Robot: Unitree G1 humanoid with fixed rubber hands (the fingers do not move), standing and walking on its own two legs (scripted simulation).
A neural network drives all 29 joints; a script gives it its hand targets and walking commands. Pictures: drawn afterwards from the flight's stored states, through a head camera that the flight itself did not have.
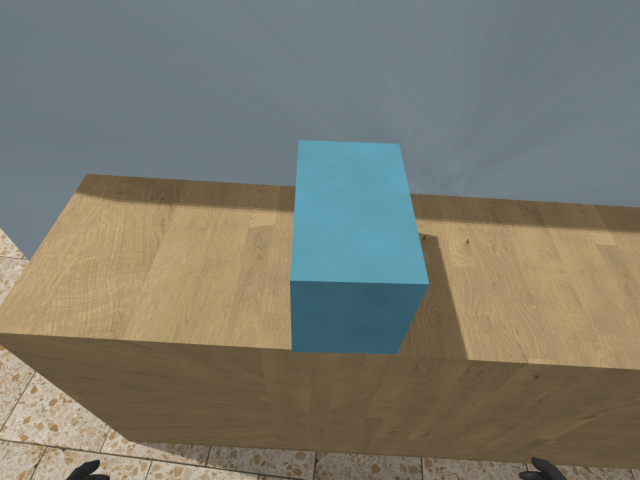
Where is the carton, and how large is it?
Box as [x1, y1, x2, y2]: [290, 140, 428, 353]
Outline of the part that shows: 299,140 290,272 292,351 396,353 428,285 427,275 398,144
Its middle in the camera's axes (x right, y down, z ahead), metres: +0.04 +0.01 +0.61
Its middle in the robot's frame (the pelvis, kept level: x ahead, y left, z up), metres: +0.46 -0.03 +0.00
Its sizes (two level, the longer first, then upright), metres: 0.268 0.161 0.193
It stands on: a pedestal, 0.67 m high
